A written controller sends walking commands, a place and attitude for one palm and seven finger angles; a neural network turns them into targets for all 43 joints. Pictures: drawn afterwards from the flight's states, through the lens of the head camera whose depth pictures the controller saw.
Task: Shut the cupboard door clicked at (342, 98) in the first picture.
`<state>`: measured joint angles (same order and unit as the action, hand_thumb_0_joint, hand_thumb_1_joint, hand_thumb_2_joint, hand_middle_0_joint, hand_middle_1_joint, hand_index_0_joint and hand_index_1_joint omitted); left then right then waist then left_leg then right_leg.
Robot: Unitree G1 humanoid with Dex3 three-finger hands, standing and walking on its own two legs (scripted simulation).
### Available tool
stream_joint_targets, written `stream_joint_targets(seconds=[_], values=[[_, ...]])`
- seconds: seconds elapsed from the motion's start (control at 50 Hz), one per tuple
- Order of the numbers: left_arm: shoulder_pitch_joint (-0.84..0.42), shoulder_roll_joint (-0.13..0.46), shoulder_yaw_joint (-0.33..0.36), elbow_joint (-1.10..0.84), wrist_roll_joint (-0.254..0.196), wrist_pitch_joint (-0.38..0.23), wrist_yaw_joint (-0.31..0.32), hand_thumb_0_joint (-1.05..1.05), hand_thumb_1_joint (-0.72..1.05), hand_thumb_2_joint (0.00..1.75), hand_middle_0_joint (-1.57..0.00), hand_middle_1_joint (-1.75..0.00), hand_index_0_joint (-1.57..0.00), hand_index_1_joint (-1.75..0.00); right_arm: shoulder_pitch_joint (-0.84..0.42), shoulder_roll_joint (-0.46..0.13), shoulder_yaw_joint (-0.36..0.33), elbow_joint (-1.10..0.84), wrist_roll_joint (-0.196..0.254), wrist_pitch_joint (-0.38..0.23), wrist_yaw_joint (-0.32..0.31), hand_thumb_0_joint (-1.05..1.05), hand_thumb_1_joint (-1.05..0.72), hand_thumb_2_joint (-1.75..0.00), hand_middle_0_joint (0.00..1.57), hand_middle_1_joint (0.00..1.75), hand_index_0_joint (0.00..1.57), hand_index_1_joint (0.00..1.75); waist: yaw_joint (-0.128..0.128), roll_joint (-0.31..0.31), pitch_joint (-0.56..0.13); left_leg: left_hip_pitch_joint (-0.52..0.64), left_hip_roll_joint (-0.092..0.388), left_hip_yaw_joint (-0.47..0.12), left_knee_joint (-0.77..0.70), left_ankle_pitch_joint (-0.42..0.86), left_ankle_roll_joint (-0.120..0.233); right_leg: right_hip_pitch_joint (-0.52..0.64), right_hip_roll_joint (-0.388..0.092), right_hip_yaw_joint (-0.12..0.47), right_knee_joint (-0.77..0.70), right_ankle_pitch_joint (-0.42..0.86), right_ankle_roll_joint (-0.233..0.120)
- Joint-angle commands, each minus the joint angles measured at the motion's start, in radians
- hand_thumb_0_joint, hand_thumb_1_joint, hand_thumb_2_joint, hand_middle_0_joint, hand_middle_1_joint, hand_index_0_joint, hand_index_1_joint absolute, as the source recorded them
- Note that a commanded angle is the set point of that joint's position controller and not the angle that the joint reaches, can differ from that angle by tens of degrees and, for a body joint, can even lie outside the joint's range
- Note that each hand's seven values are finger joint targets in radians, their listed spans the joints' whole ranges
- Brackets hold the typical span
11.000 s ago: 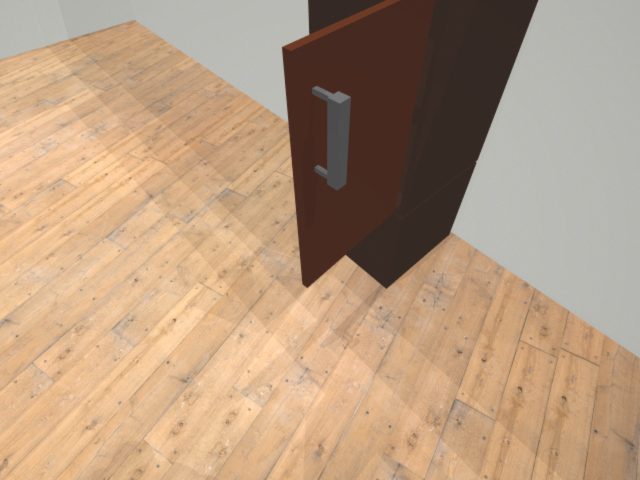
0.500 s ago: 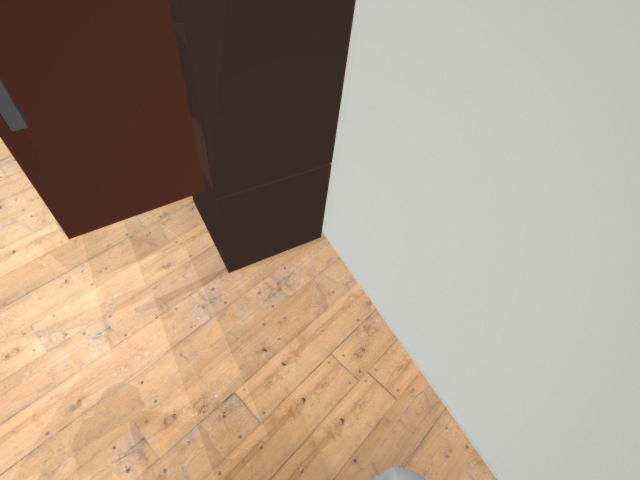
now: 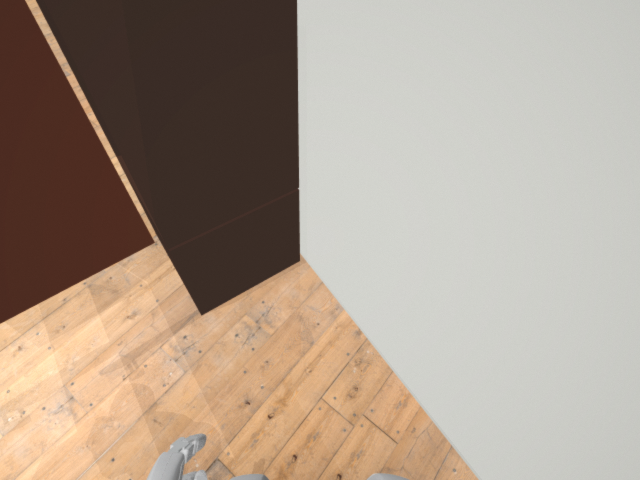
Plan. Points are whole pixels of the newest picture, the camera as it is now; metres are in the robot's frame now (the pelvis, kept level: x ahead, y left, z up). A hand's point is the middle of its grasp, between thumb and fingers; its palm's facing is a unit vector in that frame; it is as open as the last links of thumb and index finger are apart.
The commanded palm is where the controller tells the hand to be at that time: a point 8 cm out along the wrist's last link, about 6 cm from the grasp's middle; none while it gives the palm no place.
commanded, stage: turn to face it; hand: left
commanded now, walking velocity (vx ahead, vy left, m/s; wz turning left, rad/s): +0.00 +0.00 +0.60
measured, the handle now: out of the picture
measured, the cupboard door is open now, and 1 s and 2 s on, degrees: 94 94 94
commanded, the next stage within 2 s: take the last steps up to it in 1.08 s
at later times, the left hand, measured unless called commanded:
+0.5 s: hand out of the picture +0.07 +0.30 -0.17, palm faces +0.31 -0.92 -0.23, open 7.4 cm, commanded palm none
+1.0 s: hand out of the picture +0.08 +0.21 -0.14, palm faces +0.52 -0.81 -0.27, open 7.4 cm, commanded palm none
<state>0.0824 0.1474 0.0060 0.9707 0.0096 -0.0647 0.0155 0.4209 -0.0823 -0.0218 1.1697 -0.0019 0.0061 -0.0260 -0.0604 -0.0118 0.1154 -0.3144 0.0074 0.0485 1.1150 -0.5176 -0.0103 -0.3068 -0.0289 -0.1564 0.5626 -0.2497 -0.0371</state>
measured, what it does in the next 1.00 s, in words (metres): steps on the spot, turning left: left foot, then right foot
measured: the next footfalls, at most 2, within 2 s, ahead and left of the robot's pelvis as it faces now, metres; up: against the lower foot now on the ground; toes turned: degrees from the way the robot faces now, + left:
left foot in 0.26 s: +0.12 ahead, +0.15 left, +0.00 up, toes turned +16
right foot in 0.86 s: +0.18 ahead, -0.08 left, +0.00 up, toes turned +30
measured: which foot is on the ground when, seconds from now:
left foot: up 0.00-0.24, down 0.26-0.86, up 0.88-1.00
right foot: down 0.00-0.26, up 0.28-0.84, down 0.86-1.00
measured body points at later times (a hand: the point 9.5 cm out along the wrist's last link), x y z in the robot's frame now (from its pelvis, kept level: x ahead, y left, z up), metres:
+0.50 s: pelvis +0.06 +0.07 +0.01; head +0.09 +0.11 +0.46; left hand +0.05 +0.35 -0.15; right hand +0.23 -0.16 -0.11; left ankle +0.08 +0.14 -0.73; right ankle +0.07 -0.11 -0.63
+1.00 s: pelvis +0.09 -0.01 +0.01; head +0.15 +0.00 +0.46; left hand +0.05 +0.25 -0.12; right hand +0.27 -0.21 -0.15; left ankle +0.02 +0.11 -0.65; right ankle +0.14 -0.10 -0.73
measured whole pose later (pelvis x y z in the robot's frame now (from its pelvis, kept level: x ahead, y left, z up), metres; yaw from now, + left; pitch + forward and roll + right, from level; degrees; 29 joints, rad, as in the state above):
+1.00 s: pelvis +0.09 -0.01 +0.01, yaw +33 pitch +0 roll +2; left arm 0.16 0.18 0.03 0.90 0.01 0.01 0.03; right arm 0.19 -0.26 -0.11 0.98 -0.03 0.08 0.02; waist -0.04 0.04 0.10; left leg -0.53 -0.05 -0.05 1.09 -0.40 -0.06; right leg -0.22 -0.04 -0.06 0.48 -0.27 -0.02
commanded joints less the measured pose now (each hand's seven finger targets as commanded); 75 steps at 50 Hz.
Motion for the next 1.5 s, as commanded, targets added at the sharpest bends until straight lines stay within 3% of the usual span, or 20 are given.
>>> stream_joint_targets(seconds=[0.0,0.2,0.22,0.24,0.28,0.34,0.4,0.66,0.78,0.8,0.84,0.86,0.92,1.14,1.26,1.28,1.3,1.32,1.4,1.48], values=[[0.111,0.137,0.048,-0.020,0.001,0.017,0.025,0.00,0.90,0.90,-0.20,-0.30,-0.20,-0.30,-0.015,-0.090,-0.027,-0.107,-0.008,0.017,0.014,0.00,-0.90,-0.90,0.20,0.30,0.20,0.30,0.029,-0.116,-0.136,-0.139,0.080,-0.042,0.096,0.066,-0.032,0.094,-0.333,0.102,-0.238,0.630,-0.109],[0.105,0.206,0.095,-0.043,0.014,0.054,0.007,0.00,0.90,0.90,-0.20,-0.30,-0.20,-0.30,-0.160,-0.156,-0.051,-0.221,-0.022,0.018,0.046,0.00,-0.90,-0.90,0.20,0.30,0.20,0.30,0.037,-0.094,-0.133,0.044,0.029,0.091,-0.515,0.258,-0.038,0.064,-0.322,-0.033,-0.034,0.211,-0.013],[0.098,0.196,0.093,-0.055,0.007,0.062,0.003,0.00,0.90,0.90,-0.20,-0.30,-0.20,-0.30,-0.109,-0.212,-0.065,-0.217,-0.023,0.010,0.046,0.00,-0.90,-0.90,0.20,0.30,0.20,0.30,0.000,0.041,-0.159,0.151,0.063,0.012,-0.622,0.395,-0.017,-0.014,-0.282,-0.062,0.119,0.128,0.031],[0.098,0.133,0.080,-0.091,-0.004,0.070,-0.005,0.00,0.90,0.90,-0.20,-0.30,-0.20,-0.30,-0.056,-0.335,-0.092,-0.227,-0.033,0.000,0.039,0.00,-0.90,-0.90,0.20,0.30,0.20,0.30,-0.026,0.379,-0.180,0.233,0.327,-0.386,-0.737,0.679,0.118,-0.235,-0.123,-0.077,0.387,-0.331,0.113],[-0.004,0.143,0.068,-0.159,0.007,0.086,-0.001,0.00,0.90,0.90,-0.20,-0.30,-0.20,-0.30,-0.050,-0.405,-0.103,-0.240,-0.029,0.009,0.022,0.00,-0.90,-0.90,0.20,0.30,0.20,0.30,-0.033,0.172,-0.165,0.118,0.439,-0.500,-0.803,0.602,0.244,-0.267,-0.101,0.129,0.627,-0.386,0.089],[0.039,0.158,0.083,-0.103,0.017,0.093,-0.003,0.00,0.90,0.90,-0.20,-0.30,-0.20,-0.30,-0.204,-0.336,-0.078,-0.279,-0.025,0.001,0.005,0.00,-0.90,-0.90,0.20,0.30,0.20,0.30,0.035,0.181,-0.110,0.081,0.277,-0.368,-0.835,0.430,0.153,-0.324,-0.094,0.189,0.698,-0.148,0.100],[0.097,0.169,0.083,-0.078,0.016,0.090,-0.006,0.00,0.90,0.90,-0.20,-0.30,-0.20,-0.30,-0.211,-0.314,-0.070,-0.288,-0.016,-0.012,0.003,0.00,-0.90,-0.90,0.20,0.30,0.20,0.30,0.055,0.129,-0.188,0.181,0.220,-0.270,-0.803,0.598,0.130,-0.300,-0.081,0.186,0.663,-0.070,0.119],[0.016,0.181,0.072,-0.134,0.003,0.090,0.009,0.00,0.90,0.90,-0.20,-0.30,-0.20,-0.30,-0.171,-0.347,-0.094,-0.266,-0.021,0.015,0.015,0.00,-0.90,-0.90,0.20,0.30,0.20,0.30,0.015,0.135,-0.181,0.224,0.208,-0.444,-0.776,0.550,0.184,-0.225,-0.020,0.192,0.359,-0.173,0.129],[0.114,0.186,0.073,-0.121,-0.003,0.080,0.018,0.00,0.90,0.90,-0.20,-0.30,-0.20,-0.30,-0.253,-0.333,-0.101,-0.285,-0.017,0.033,0.018,0.00,-0.90,-0.90,0.20,0.30,0.20,0.30,0.068,0.160,-0.174,0.022,0.138,-0.478,-0.723,0.483,0.140,0.092,0.040,0.168,0.016,-0.071,0.094],[0.159,0.198,0.080,-0.111,-0.004,0.074,0.021,0.00,0.90,0.90,-0.20,-0.30,-0.20,-0.30,-0.271,-0.319,-0.098,-0.297,-0.012,0.034,0.020,0.00,-0.90,-0.90,0.20,0.30,0.20,0.30,0.095,0.130,-0.181,-0.069,0.105,-0.457,-0.687,0.410,0.108,0.222,0.020,0.175,-0.126,0.009,0.088],[0.186,0.330,0.106,-0.121,0.020,0.061,0.031,0.00,0.90,0.90,-0.20,-0.30,-0.20,-0.30,-0.270,-0.223,-0.090,-0.321,-0.001,0.031,0.027,0.00,-0.90,-0.90,0.20,0.30,0.20,0.30,0.120,-0.304,-0.157,-0.337,-0.119,-0.129,-0.310,-0.026,-0.033,0.339,-0.399,0.599,-0.357,-0.093,-0.065],[0.147,0.320,0.094,-0.137,0.012,0.064,0.032,0.00,0.90,0.90,-0.20,-0.30,-0.20,-0.30,-0.270,-0.277,-0.100,-0.314,-0.016,0.035,0.034,0.00,-0.90,-0.90,0.20,0.30,0.20,0.30,0.101,-0.215,-0.127,-0.281,-0.068,-0.147,-0.102,-0.067,-0.025,0.158,-0.464,0.579,-0.362,-0.059,-0.121],[0.027,0.209,0.071,-0.160,0.003,0.055,0.024,0.00,0.90,0.90,-0.20,-0.30,-0.20,-0.30,-0.215,-0.256,-0.101,-0.257,-0.023,0.057,0.048,0.00,-0.90,-0.90,0.20,0.30,0.20,0.30,0.022,-0.192,-0.080,-0.256,-0.016,-0.110,0.085,0.112,-0.047,0.108,-0.270,0.311,-0.294,0.142,-0.073],[0.255,0.242,0.081,-0.060,0.019,0.039,0.021,0.00,0.90,0.90,-0.20,-0.30,-0.20,-0.30,-0.347,-0.193,-0.052,-0.264,-0.005,0.041,0.038,0.00,-0.90,-0.90,0.20,0.30,0.20,0.30,0.114,-0.181,-0.150,-0.144,-0.014,0.004,-0.307,0.043,-0.061,0.326,-0.299,0.192,-0.150,0.721,-0.102],[0.202,0.252,0.083,-0.024,0.009,0.041,0.005,0.00,0.90,0.90,-0.20,-0.30,-0.20,-0.30,-0.250,-0.216,-0.042,-0.226,-0.011,0.007,0.035,0.00,-0.90,-0.90,0.20,0.30,0.20,0.30,0.048,-0.169,-0.141,0.198,-0.025,0.043,-0.706,0.256,-0.019,0.107,-0.274,0.156,-0.106,0.256,-0.027],[0.183,0.222,0.077,-0.036,0.003,0.044,-0.003,0.00,0.90,0.90,-0.20,-0.30,-0.20,-0.30,-0.207,-0.270,-0.053,-0.218,-0.016,-0.002,0.033,0.00,-0.90,-0.90,0.20,0.30,0.20,0.30,0.026,-0.022,-0.158,0.332,0.064,-0.070,-0.767,0.254,0.024,-0.046,-0.204,0.100,0.016,0.041,0.017],[0.172,0.153,0.065,-0.066,0.001,0.049,-0.013,0.00,0.90,0.90,-0.20,-0.30,-0.20,-0.30,-0.128,-0.375,-0.080,-0.208,-0.030,-0.007,0.029,0.00,-0.90,-0.90,0.20,0.30,0.20,0.30,-0.017,0.295,-0.169,0.438,0.309,-0.389,-0.821,0.287,0.139,-0.269,-0.066,-0.014,0.263,-0.297,0.074],[0.091,0.154,0.056,-0.098,0.012,0.055,-0.009,0.00,0.90,0.90,-0.20,-0.30,-0.20,-0.30,-0.082,-0.393,-0.079,-0.198,-0.028,0.004,0.022,0.00,-0.90,-0.90,0.20,0.30,0.20,0.30,-0.043,0.255,-0.124,0.364,0.392,-0.449,-0.876,0.280,0.241,-0.338,-0.054,0.056,0.448,-0.385,0.063],[0.121,0.155,0.061,-0.033,0.021,0.054,-0.030,0.00,0.90,0.90,-0.20,-0.30,-0.20,-0.30,-0.170,-0.267,-0.038,-0.220,-0.021,-0.032,0.004,0.00,-0.90,-0.90,0.20,0.30,0.20,0.30,0.040,0.146,-0.030,0.247,0.241,-0.272,-0.914,0.346,0.186,-0.346,-0.087,0.146,0.591,-0.109,0.050],[0.161,0.142,0.056,-0.003,0.015,0.051,-0.027,0.00,0.90,0.90,-0.20,-0.30,-0.20,-0.30,-0.093,-0.233,-0.026,-0.186,-0.012,-0.058,-0.001,0.00,-0.90,-0.90,0.20,0.30,0.20,0.30,0.058,0.116,-0.062,0.312,0.194,-0.181,-0.899,0.638,0.182,-0.341,-0.070,0.130,0.574,-0.025,0.059]])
